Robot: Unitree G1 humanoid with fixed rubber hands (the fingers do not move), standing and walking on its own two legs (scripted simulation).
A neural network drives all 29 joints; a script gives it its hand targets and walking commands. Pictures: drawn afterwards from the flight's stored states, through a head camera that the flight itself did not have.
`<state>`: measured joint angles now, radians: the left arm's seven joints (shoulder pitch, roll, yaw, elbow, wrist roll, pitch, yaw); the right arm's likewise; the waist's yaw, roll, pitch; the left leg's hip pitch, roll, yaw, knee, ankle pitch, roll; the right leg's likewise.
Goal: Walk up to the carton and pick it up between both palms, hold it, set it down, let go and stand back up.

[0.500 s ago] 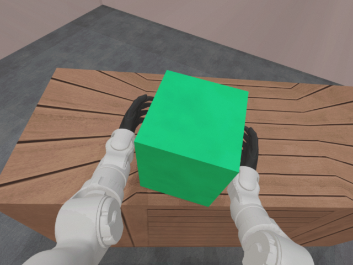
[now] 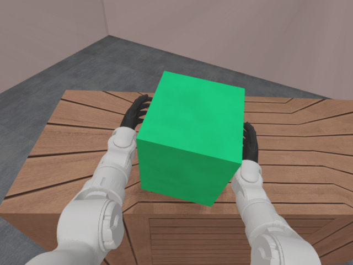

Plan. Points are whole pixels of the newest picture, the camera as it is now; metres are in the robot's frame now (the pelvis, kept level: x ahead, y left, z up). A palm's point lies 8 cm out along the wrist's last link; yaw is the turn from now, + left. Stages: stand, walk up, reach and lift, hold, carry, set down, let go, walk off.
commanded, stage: reach and lift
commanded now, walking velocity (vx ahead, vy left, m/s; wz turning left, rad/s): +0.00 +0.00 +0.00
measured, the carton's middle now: (188, 142) +0.42 -0.04 +0.05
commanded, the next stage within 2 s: hold in 1.94 s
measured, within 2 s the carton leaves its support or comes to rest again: neither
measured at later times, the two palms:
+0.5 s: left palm (127, 116) +0.41 +0.10 +0.16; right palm (255, 147) +0.35 -0.18 +0.11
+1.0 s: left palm (123, 112) +0.39 +0.11 +0.19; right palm (259, 142) +0.34 -0.18 +0.14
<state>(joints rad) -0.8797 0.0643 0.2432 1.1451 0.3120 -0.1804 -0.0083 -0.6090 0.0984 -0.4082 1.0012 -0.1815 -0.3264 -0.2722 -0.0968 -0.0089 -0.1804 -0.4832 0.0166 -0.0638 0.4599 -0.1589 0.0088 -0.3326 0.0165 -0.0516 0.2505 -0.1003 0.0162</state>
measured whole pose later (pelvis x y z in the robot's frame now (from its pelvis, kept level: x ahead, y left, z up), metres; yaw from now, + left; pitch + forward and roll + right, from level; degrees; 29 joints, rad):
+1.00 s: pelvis -0.02 -0.01 +0.00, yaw +1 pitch -2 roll -2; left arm -0.80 -0.02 0.23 0.43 0.31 0.55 -0.02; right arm -0.61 0.02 -0.17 0.67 0.05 0.13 -0.22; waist -0.10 -0.06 -0.02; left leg -0.24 0.02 -0.06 0.42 -0.14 0.00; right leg -0.12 0.01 -0.05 0.26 -0.11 0.02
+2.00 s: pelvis -0.02 -0.01 +0.00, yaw +1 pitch -2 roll -2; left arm -0.80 -0.03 0.23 0.29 0.31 0.72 0.02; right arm -0.66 -0.03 -0.10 0.60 0.13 0.29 -0.21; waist -0.10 -0.05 -0.07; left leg -0.24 0.02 -0.06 0.42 -0.15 0.00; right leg -0.12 0.01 -0.05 0.28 -0.13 0.02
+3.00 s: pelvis -0.03 -0.02 +0.00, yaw +1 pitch -3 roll -2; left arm -0.80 -0.03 0.27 0.23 0.31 0.82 0.01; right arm -0.69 -0.05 -0.05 0.55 0.16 0.40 -0.23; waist -0.10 -0.04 -0.11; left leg -0.22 0.02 -0.06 0.42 -0.14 0.00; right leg -0.12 0.01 -0.05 0.30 -0.13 0.02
